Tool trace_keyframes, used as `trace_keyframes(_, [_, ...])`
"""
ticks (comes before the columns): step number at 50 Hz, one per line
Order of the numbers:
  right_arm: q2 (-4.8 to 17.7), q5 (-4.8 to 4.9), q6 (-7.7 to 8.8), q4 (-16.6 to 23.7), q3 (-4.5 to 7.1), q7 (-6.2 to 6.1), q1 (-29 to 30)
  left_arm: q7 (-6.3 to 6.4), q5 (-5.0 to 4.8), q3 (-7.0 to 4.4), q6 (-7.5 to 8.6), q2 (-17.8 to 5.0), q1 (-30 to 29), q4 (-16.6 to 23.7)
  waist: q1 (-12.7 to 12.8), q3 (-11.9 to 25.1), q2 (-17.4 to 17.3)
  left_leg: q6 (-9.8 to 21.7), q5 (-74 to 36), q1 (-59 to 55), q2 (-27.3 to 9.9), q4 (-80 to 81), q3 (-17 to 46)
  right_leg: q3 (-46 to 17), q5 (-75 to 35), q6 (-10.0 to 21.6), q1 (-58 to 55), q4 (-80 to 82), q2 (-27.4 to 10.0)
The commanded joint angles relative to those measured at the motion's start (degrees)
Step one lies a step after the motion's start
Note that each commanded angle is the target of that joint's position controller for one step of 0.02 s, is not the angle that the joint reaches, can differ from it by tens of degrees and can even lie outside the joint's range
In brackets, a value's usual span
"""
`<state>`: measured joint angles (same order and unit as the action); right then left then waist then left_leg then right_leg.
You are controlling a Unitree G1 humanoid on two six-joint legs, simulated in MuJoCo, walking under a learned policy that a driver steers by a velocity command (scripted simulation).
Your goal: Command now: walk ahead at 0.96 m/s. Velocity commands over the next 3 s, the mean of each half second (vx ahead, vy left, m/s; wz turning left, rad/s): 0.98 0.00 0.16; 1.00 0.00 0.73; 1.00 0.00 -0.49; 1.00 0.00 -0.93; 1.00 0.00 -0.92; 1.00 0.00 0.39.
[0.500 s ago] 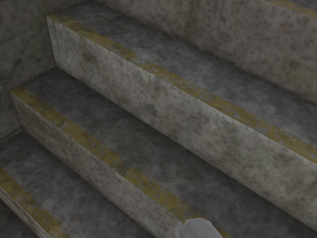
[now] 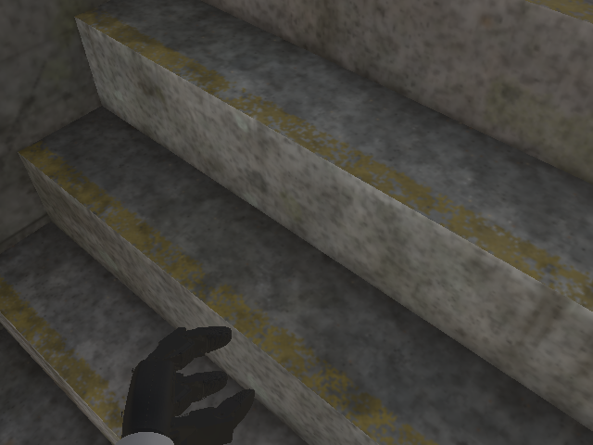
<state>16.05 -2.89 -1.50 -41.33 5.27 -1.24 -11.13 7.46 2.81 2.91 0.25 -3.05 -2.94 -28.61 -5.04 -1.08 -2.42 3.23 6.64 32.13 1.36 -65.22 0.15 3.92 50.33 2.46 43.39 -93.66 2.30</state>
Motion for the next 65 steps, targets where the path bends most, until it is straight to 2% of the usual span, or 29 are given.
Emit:
trace_keyframes(1, [-0.42, 0.94, -0.74, -5.30, -0.47, -0.50, -22.63, 1.32, 0.72, 0.17, 2.93, -0.70, -16.10, 4.78, -10.53, 3.84, 3.57, 1.71, -7.55, -24.86, -5.45, 20.38, -6.40, -16.15, -28.92, 11.33, 16.87, 25.09, -8.77])
trace_keyframes(4, [-7.91, 1.36, 1.36, -7.70, -3.77, 1.41, -17.73, -0.37, -4.60, 1.27, 1.41, 4.94, -5.05, 2.89, -4.17, 3.72, -12.57, 8.20, -33.58, -25.89, -9.16, 52.81, -12.55, -4.04, -10.95, 9.78, 5.98, -21.08, 6.82])
trace_keyframes(6, [0.05, -5.31, 4.20, 0.02, -4.51, 3.37, -4.54, -1.83, -6.92, 0.59, 2.67, 9.01, -3.28, 10.19, 8.48, 7.64, -5.64, 4.39, -51.18, -31.07, -18.07, 31.03, 5.98, -13.25, -15.53, 4.86, 27.74, -59.97, 8.82])
trace_keyframes(9, [2.17, -1.37, 5.00, -0.32, -3.27, 2.36, -8.94, -1.10, -3.54, 0.29, 4.38, 5.12, -5.33, 9.06, 5.16, 11.28, 6.14, -0.37, -23.53, -38.89, -20.45, 37.95, 7.37, -11.26, -25.43, 2.36, 39.28, -63.16, 5.45])
trace_keyframes(10, [9.05, -0.70, 5.53, 1.88, -0.24, -0.27, -6.86, -1.74, -3.76, -0.70, 2.71, 0.93, -6.44, 10.40, 3.71, 12.57, -4.64, 5.76, 9.52, -34.54, -28.78, 52.33, 19.70, -11.36, -27.56, 0.15, 37.66, -59.64, 0.26])
trace_keyframes(11, [5.80, 0.24, 5.68, 2.40, -1.53, -1.84, -2.61, -2.27, -4.16, -1.63, 0.76, -1.68, -11.74, 10.39, 2.41, 5.70, -3.15, 6.13, 17.31, -26.95, -27.75, 58.49, 19.70, -9.77, -29.86, -1.20, 37.59, -60.93, -0.93])
trace_keyframes(15, [3.41, -0.07, 5.67, -1.42, -2.82, -3.77, -9.95, -3.83, -4.63, -1.02, -2.72, 1.25, -13.93, 9.81, 0.23, 1.04, 6.66, 8.14, 15.42, -21.61, -22.66, 56.36, 13.13, -5.18, -24.83, 0.81, 30.93, -53.12, -4.87])
trace_keyframes(21, [3.29, 0.44, 3.63, -0.05, -1.37, -3.08, -4.67, -4.79, -3.72, 0.48, -2.08, 2.14, -6.25, 9.27, 5.30, 4.62, -0.13, 5.34, 5.87, -14.80, -14.83, 58.08, 3.75, -5.07, -16.39, 2.83, 6.88, -13.55, -7.59])
trace_keyframes(23, [3.61, 2.08, 2.04, -0.24, -0.41, -1.64, -4.90, -3.62, -4.58, -0.51, -0.91, 0.94, -7.32, 8.15, 4.51, 8.95, -2.11, 5.74, -7.20, 1.54, -10.64, 63.89, -0.56, -0.70, -4.93, 0.63, -21.53, 6.43, 0.29])
trace_keyframes(25, [8.07, 3.25, 1.74, 3.81, 0.76, 0.24, 7.77, -2.90, -2.21, -2.57, -2.17, -2.75, 9.02, 2.60, 13.03, 12.81, -3.06, 5.38, -3.67, 6.55, -9.71, 63.56, -3.83, 6.01, -11.12, -1.00, -30.20, 3.20, 6.60])
trace_keyframes(26, [4.39, 4.31, 1.42, 6.95, 0.58, 1.90, 13.84, -3.42, 0.41, -3.72, -2.86, -6.75, 10.39, 3.60, 15.10, 11.08, 6.99, 1.69, -4.14, 3.87, -3.74, 46.95, -7.64, -11.23, 2.50, 3.44, -23.12, 23.05, 0.60])
trace_keyframes(27, [1.42, 5.19, 0.14, 11.66, 0.35, 3.91, 21.52, -2.43, -0.01, -5.16, -3.37, -14.20, 5.58, 6.34, 15.88, 8.41, 30.09, 0.49, 3.44, 7.44, 0.49, 23.21, -3.16, -37.11, 28.01, 9.55, -11.13, 55.35, -9.90])
trace_keyframes(28, [-0.26, 2.70, -2.56, 17.75, 0.42, 4.96, 28.05, -1.81, -2.65, -6.61, -3.00, -18.19, -4.74, 10.14, 15.75, 3.11, 42.76, 0.73, 14.11, 8.68, -1.00, -7.91, 10.78, -56.36, 40.32, 15.06, 10.63, 74.76, -18.40])
trace_keyframes(30, [-0.03, 1.21, -5.43, 13.07, 1.54, 3.97, 6.70, -3.07, -2.54, -7.47, 0.05, -12.71, -20.21, 10.94, -0.42, 11.35, 15.53, -2.85, 4.61, 3.91, -1.37, -30.09, 13.43, -50.66, 22.15, 10.26, 9.10, 62.72, -17.85])
trace_keyframes(32, [0.94, 1.17, -6.11, 7.40, 0.05, 2.91, -7.25, -2.74, -3.13, -6.30, -0.09, -8.00, -18.02, 5.08, -7.18, 8.99, 3.64, -3.98, 2.73, -4.27, -2.15, -27.30, 5.32, -31.81, 8.27, 5.61, 9.62, 48.03, -18.14])
trace_keyframes(38, [-0.36, 4.59, -5.40, 6.26, -2.68, 6.32, 0.21, -3.74, -0.95, -7.48, -0.56, -11.05, 1.55, -11.88, 2.63, 5.34, 6.12, -0.23, -6.97, -16.16, -3.73, 34.18, -6.57, -4.93, 1.08, 0.26, -7.83, 27.19, -13.99])
trace_keyframes(40, [-1.16, 4.49, -4.31, 2.57, -3.26, 6.95, -5.01, -3.79, -2.45, -7.76, -2.13, -10.10, 0.64, -13.02, 0.45, 0.74, -1.80, -0.75, -27.22, -24.57, -6.23, 52.73, -7.30, 5.86, -4.40, -0.85, -4.82, 8.40, -8.22])
trace_keyframes(42, [-1.43, 4.49, -2.33, 0.72, -5.63, 8.55, -8.49, -4.48, -4.96, -4.98, -4.47, -0.51, -5.87, -10.17, 0.33, -6.06, -19.18, -3.82, -37.80, -22.80, -5.98, 39.53, -4.66, 11.47, -0.03, -0.57, 13.22, -32.16, -1.03])
trace_keyframes(43, [2.54, 2.43, -2.08, 1.52, -5.61, 7.99, -9.25, -5.64, -6.22, -3.91, -4.43, 0.55, -10.56, -7.23, 1.44, -5.17, -19.56, -8.34, -56.42, -26.21, -5.57, 26.86, -2.42, 9.23, -1.12, -2.38, 24.24, -38.57, -1.69])
trace_keyframes(46, [6.85, -2.60, -2.86, 5.46, -5.44, 2.99, -3.85, -5.30, -2.04, -2.29, -1.85, -1.64, -9.64, -5.65, 4.28, 2.91, -2.71, -8.68, -33.26, -25.77, -10.96, 29.49, 14.04, -0.04, -23.84, -7.46, 30.92, -39.49, -2.41])
trace_keyframes(48, [7.51, 1.15, -1.89, 6.96, -5.83, 0.05, 4.97, -6.01, -2.20, -3.68, -3.18, -8.14, -0.37, -8.80, 8.27, 4.41, 1.92, -8.80, 17.18, -19.96, -15.85, 43.18, 27.38, -3.78, -41.21, -10.38, 26.43, -28.51, -3.69])
trace_keyframes(54, [9.14, 2.63, -0.79, 4.50, -3.55, 2.79, 10.65, -6.24, -2.30, -7.06, -2.18, -19.13, 14.09, -12.55, 13.60, 3.08, -2.21, -19.77, -26.72, -17.32, -7.47, 51.00, -0.23, 7.92, -28.20, -3.09, -20.28, 36.64, -2.29])
trace_keyframes(56, [9.14, 4.67, -2.23, 7.86, -2.81, 3.98, 18.40, -4.77, -6.33, -8.18, -2.09, -18.82, 19.52, -13.15, 21.22, 3.78, 18.29, -23.80, -25.04, -24.95, 1.42, 16.37, -6.01, 6.03, -29.07, 9.49, -19.75, 60.98, -0.26])
trace_keyframes(57, [10.62, 5.84, -2.76, 8.07, -2.07, 3.33, 23.23, -4.48, -8.39, -8.98, -0.81, -15.44, 19.19, -14.33, 24.84, 5.69, 36.27, -18.16, 24.16, -22.77, -1.37, -16.07, 4.37, -4.89, -46.58, 14.79, -15.29, 58.39, -10.42])
trace_keyframes(59, [5.08, 3.59, -3.35, 11.17, -4.54, 3.85, 8.62, -5.98, -5.34, -5.67, 1.86, -10.39, -1.53, -7.23, 4.04, 4.20, 7.59, -10.03, 33.01, -23.22, -6.57, -13.55, 24.29, -26.06, -45.03, 12.35, 9.08, 42.94, -8.05])
trace_keyframes(60, [3.48, 2.23, -3.81, 10.14, -4.95, 5.33, -1.62, -4.02, -4.80, -6.91, 3.34, -14.93, -6.73, -7.06, -3.95, 5.25, 8.43, -4.96, 9.83, -22.03, -10.27, -6.72, 27.02, -39.36, -39.62, 10.32, 10.06, 37.23, -9.98])
trace_keyframes(61, [-1.65, 2.57, -2.10, 7.62, -6.94, 6.89, -4.86, -2.87, -3.90, -6.69, 3.12, -14.13, -4.23, -8.14, -6.67, 9.42, -2.87, -3.03, -12.95, -26.52, -9.89, 26.96, 15.99, -30.97, -32.07, 6.27, 3.93, 39.46, -2.78])
trace_keyframes(63, [-6.33, 5.07, -1.45, 4.57, -8.22, 6.55, 3.09, -0.60, -2.62, -8.52, 1.53, -18.38, 5.71, -9.86, 1.94, -0.21, -7.60, -4.57, -30.90, -26.92, -3.07, 63.73, -6.39, -14.49, -23.84, 5.16, -3.99, 27.77, 5.07])
trace_keyframes(65, [-6.39, 2.71, -1.47, 4.54, -8.81, 5.79, 8.13, -2.66, -5.16, -8.24, -0.03, -15.92, 9.26, -9.99, 7.43, 0.28, -5.22, -5.70, -53.89, -34.88, -6.43, 66.24, -5.90, -6.53, -9.38, 1.18, 2.26, 7.79, 10.80])
